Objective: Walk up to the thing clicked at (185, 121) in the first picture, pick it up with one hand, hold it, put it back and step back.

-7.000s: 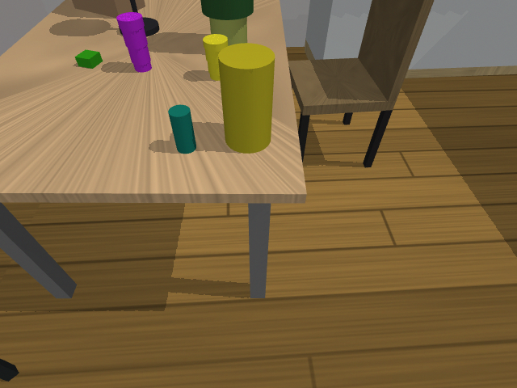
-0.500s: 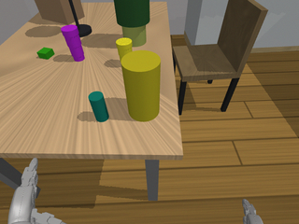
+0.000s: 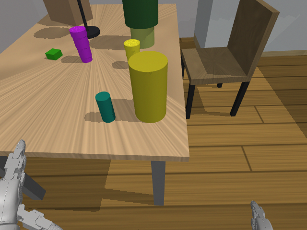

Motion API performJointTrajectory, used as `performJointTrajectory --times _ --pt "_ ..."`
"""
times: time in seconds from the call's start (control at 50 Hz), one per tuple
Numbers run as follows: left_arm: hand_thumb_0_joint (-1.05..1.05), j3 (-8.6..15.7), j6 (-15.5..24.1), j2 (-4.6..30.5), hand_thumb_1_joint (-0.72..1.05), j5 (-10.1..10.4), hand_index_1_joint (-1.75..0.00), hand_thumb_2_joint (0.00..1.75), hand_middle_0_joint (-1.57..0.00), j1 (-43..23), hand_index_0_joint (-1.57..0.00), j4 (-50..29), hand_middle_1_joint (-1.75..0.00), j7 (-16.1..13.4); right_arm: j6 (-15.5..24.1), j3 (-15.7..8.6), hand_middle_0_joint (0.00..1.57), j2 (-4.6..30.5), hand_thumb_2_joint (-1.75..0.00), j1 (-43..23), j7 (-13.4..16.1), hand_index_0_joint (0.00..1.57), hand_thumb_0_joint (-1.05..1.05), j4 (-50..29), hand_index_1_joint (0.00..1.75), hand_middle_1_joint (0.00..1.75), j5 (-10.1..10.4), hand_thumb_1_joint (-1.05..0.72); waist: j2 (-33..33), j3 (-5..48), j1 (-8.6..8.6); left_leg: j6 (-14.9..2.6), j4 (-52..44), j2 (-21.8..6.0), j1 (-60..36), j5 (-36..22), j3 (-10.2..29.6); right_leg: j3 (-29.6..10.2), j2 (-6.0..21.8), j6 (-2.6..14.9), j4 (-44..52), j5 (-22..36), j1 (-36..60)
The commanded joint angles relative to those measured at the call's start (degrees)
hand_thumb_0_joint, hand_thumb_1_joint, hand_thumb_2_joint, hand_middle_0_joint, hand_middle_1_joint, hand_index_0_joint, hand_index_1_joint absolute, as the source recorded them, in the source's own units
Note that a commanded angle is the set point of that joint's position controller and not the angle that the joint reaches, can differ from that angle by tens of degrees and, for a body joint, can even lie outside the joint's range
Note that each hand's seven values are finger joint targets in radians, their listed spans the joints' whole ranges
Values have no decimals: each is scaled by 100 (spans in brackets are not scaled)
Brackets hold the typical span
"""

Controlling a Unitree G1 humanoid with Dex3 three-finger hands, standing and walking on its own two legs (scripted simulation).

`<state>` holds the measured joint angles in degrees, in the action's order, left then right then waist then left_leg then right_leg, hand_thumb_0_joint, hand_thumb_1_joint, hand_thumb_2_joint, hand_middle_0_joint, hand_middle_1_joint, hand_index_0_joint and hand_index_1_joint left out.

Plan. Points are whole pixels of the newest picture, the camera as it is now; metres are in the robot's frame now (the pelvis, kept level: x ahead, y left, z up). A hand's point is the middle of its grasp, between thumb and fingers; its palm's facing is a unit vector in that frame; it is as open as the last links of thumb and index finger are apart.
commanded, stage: rise first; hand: left
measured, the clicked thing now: (106, 107) +0.50 +0.20 +0.02
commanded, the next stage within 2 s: go down in 0.50 s
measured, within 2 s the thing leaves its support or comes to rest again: neither
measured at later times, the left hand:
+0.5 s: hand (35, 183) +0.19 +0.25 +0.12, palm faces +0.32 -0.84 -0.43, open 17.6 cm
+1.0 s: hand (27, 150) +0.25 +0.29 +0.13, palm faces +0.31 -0.91 -0.27, open 17.6 cm
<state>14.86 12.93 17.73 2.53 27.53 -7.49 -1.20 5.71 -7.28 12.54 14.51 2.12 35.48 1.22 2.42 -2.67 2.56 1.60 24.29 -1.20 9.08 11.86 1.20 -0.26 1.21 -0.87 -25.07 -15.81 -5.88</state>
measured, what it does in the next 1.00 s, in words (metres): stands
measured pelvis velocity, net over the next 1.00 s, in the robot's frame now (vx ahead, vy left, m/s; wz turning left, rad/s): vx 0.00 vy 0.00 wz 0.02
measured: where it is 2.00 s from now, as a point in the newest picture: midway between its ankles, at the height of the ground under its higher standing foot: outside the picture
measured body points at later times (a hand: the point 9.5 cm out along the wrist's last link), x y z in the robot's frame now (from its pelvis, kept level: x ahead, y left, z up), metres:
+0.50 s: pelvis +0.00 +0.00 +0.00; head +0.00 -0.02 +0.45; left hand +0.17 +0.30 +0.14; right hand +0.16 -0.26 -0.09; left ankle +0.02 +0.14 -0.74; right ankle -0.02 -0.13 -0.74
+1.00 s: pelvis +0.00 +0.00 -0.01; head +0.00 -0.01 +0.44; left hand +0.23 +0.34 +0.15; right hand +0.17 -0.24 -0.10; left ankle +0.02 +0.14 -0.74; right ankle -0.02 -0.13 -0.74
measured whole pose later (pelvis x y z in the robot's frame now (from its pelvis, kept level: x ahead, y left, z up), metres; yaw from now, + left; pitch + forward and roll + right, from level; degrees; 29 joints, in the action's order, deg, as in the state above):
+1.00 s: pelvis +0.00 +0.00 -0.01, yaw +1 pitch -2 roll +0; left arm 25.8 13.5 23.1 10.6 5.2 6.4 11.5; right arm 5.7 -4.3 11.5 12.4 3.7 38.1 1.7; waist 1.5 -0.3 1.3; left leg 1.6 30.1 -0.8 14.2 14.4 2.3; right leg 0.8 1.5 -0.9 -30.4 -18.6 -10.3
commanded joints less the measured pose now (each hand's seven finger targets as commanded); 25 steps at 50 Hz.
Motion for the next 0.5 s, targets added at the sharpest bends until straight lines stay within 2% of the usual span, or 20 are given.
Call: performJointTrajectory --times 0.0,0.02,0.04,0.06,0.08,0.12,0.14,0.16,0.18,0.2,0.24,0.26,0.28,0.3,0.32,0.34,0.36,0.4,0.46,0.48 --pt "0 622 474 1047 -58 61 -5 2 -5 -401 -5 -1425 -4 -78 372 -196 5 669 -4 -434 54 5 0 -776 5 5 26 51 5 349 -2 -219 -331 172 -316 -616 -346 315 -89 84 498 806 -439" --pt "0 678 469 1062 -59 67 -5 3 -5 -284 -5 -1283 -5 -92 396 -403 5 916 -4 -534 79 5 0 -879 5 5 18 51 -153 383 -6 -226 -321 159 -301 -609 -322 328 -92 79 495 788 -396" --pt "0 746 492 1139 -59 70 -5 3 -5 -384 -5 -1427 -5 -93 409 -332 5 861 -4 -479 71 5 0 -962 5 5 18 51 -121 450 -1 -228 -316 155 -319 -632 -321 329 -99 80 513 812 -374" --pt "0 650 523 1042 -59 65 -5 3 -5 -388 -5 -1455 -5 -75 418 -24 5 534 -4 -494 27 5 0 -931 5 5 33 51 -113 355 42 -232 -320 161 -292 -636 -320 340 -95 76 510 804 -373" --pt "0 769 523 1098 -59 62 -6 4 -5 -292 -5 -1324 -5 -91 413 -239 5 714 -4 -433 49 5 0 -875 5 5 26 51 -170 338 49 -226 -327 148 -252 -640 -313 349 -110 83 507 790 -351" --pt "0 816 566 1180 -59 77 -5 4 -5 -349 -5 -1477 -5 -96 422 -485 5 961 -4 -430 78 5 0 -855 5 5 22 51 -14 444 10 -215 -313 170 -330 -713 -332 321 -87 90 481 892 -368" --pt "0 792 545 1107 -59 76 -5 4 -5 -185 -5 -1248 -5 -83 438 -440 5 979 -4 -457 69 5 0 -899 5 5 21 50 -156 354 23 -211 -326 157 -293 -649 -312 345 -115 88 484 799 -378" --pt "0 718 583 1013 -60 75 -6 4 -5 -256 -5 -1447 -5 -61 447 -150 5 632 -4 -500 21 5 0 -903 5 5 33 51 -82 313 109 -208 -331 160 -250 -609 -318 349 -112 92 492 741 -353" --pt "0 727 610 1051 -60 75 -6 4 -5 -367 -5 -1554 -5 -65 435 -186 5 605 -5 -413 23 5 0 -787 5 5 37 50 33 335 50 -214 -329 170 -268 -591 -341 325 -97 89 501 754 -408" --pt "0 876 614 1181 -60 90 -6 4 -5 -322 -5 -1495 -5 -85 438 -427 5 848 -5 -423 55 5 0 -723 5 5 35 51 -46 297 51 -212 -343 166 -235 -561 -323 337 -105 90 502 721 -429" --pt "0 755 628 1081 -60 72 -6 4 -6 -321 -5 -1496 -5 -58 475 -314 5 794 -5 -453 30 5 0 -914 5 5 25 50 -150 394 18 -229 -317 154 -279 -610 -315 327 -104 74 501 797 -354" --pt "0 829 649 1139 -60 82 -6 5 -6 -282 -5 -1562 -5 -69 495 -357 5 861 -5 -615 35 5 0 -995 5 5 36 50 -80 449 79 -219 -323 153 -279 -650 -306 335 -104 89 468 812 -307" --pt "0 889 675 1192 -61 79 -6 6 -6 -382 -5 -1651 -5 -80 486 -366 5 831 -5 -469 39 5 0 -885 5 5 36 50 -20 421 59 -206 -330 156 -283 -649 -312 340 -116 96 467 802 -341" --pt "0 837 696 1144 -61 73 -7 6 -6 -350 -5 -1675 -6 -79 460 -273 5 656 -5 -346 25 5 0 -679 5 5 36 49 -15 383 86 -204 -330 144 -275 -698 -307 352 -120 101 455 837 -352" --pt "0 849 675 1133 -61 75 -6 6 -6 -234 -5 -1445 -6 -77 472 -359 5 777 -5 -422 32 5 0 -851 5 5 38 50 -135 382 64 -223 -292 158 -247 -716 -322 329 -92 76 472 876 -324" --pt "0 891 708 1196 -61 80 -6 6 -6 -388 -5 -1706 -5 -78 506 -414 5 888 -5 -573 50 5 0 -1004 5 5 28 50 -112 504 54 -218 -290 160 -347 -761 -320 325 -93 73 443 929 -311" --pt "0 883 706 1169 -61 72 -6 6 -6 -350 -5 -1580 -5 -75 499 -396 5 832 -5 -437 48 5 0 -921 5 5 26 50 -174 514 36 -230 -265 164 -334 -804 -323 321 -89 64 448 992 -293" --pt "0 935 728 1219 -61 87 -7 7 -6 -435 -5 -1750 -6 -66 467 -187 5 563 -6 -334 16 5 0 -682 5 5 46 50 76 345 82 -222 -285 199 -275 -727 -358 310 -70 67 468 908 -412" --pt "0 1038 704 1249 -61 84 -6 6 -6 -306 -5 -1527 -5 -76 502 -496 5 961 -6 -477 54 5 0 -986 5 5 24 50 -229 518 35 -236 -242 171 -316 -815 -324 317 -72 54 452 1023 -303" --pt "0 950 719 1172 -61 85 -7 7 -6 -276 -5 -1562 -5 -53 502 -287 5 756 -6 -526 29 5 0 -1019 5 5 34 50 -214 490 94 -240 -254 171 -308 -841 -319 321 -69 57 452 1044 -269"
